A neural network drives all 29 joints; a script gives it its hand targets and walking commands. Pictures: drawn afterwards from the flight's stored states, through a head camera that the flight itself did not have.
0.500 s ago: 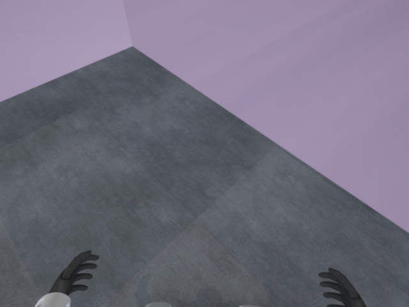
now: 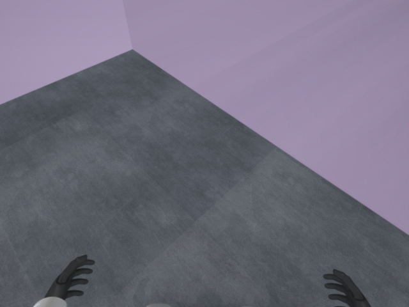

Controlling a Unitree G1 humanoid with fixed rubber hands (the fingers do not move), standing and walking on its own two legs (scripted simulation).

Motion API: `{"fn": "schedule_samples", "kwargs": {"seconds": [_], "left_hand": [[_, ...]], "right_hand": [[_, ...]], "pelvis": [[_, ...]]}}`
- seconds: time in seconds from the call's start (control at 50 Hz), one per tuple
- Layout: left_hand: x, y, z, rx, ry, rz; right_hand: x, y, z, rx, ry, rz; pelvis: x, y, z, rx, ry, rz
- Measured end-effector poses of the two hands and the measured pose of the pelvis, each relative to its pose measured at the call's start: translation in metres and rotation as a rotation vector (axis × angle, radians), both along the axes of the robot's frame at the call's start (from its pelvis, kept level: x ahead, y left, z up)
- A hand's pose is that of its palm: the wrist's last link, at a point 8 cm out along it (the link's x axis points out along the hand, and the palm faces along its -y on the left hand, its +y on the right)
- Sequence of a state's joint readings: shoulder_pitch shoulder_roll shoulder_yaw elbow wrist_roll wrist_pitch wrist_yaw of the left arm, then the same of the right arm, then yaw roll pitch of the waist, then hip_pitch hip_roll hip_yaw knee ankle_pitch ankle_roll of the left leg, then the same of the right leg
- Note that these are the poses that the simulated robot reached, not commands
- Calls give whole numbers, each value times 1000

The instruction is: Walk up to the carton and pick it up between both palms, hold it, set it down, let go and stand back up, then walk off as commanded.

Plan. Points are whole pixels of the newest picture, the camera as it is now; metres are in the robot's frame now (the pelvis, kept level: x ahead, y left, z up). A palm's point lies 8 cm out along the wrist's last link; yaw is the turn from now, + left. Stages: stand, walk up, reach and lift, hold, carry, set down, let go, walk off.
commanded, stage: stand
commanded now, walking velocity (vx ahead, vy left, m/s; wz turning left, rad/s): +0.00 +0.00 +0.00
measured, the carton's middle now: out of the picture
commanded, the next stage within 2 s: walk up in 0.92 s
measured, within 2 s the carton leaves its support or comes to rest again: neither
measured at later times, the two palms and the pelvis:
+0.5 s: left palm (54, 303) +0.13 +0.29 -0.08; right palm out of the picture +0.12 -0.29 -0.08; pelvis -0.01 +0.00 +0.00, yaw +0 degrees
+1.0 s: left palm out of the picture +0.11 +0.29 -0.08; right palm out of the picture +0.09 -0.30 -0.08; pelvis -0.02 +0.00 +0.00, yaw +0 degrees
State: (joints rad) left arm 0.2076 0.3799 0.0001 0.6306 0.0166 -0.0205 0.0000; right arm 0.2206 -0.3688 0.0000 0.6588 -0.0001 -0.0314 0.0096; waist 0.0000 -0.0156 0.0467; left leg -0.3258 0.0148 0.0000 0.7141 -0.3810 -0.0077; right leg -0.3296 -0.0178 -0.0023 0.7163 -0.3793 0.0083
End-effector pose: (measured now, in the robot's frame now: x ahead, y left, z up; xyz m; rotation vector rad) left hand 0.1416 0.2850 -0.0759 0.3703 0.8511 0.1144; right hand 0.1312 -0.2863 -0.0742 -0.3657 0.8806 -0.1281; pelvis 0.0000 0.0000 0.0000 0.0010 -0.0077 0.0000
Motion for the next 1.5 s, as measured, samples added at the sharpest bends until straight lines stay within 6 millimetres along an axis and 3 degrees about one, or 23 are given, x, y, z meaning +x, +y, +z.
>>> {"fn": "schedule_samples", "kwargs": {"seconds": [0.28,1.18,1.26,1.36,1.42,1.5], "left_hand": [[-2,2,0,4,0,4],[-40,11,-8,8,53,44],[-63,38,1,59,38,117],[-117,89,17,153,100,192],[-143,124,21,187,127,223],[-158,174,12,191,131,239]], "right_hand": [[-5,-2,0,-3,4,-4],[-44,-11,-9,-2,80,-28],[-38,-6,-11,8,168,45],[-15,16,-1,9,171,145],[-8,38,1,1,179,187],[-5,79,-1,-19,181,224]], "pelvis": [[-3,0,0,0,-4,0],[-24,0,0,1,-34,4],[-30,6,2,8,-27,71],[-39,30,8,20,-13,133],[-44,51,7,10,-10,168],[-51,88,-2,-30,-6,202]]}}
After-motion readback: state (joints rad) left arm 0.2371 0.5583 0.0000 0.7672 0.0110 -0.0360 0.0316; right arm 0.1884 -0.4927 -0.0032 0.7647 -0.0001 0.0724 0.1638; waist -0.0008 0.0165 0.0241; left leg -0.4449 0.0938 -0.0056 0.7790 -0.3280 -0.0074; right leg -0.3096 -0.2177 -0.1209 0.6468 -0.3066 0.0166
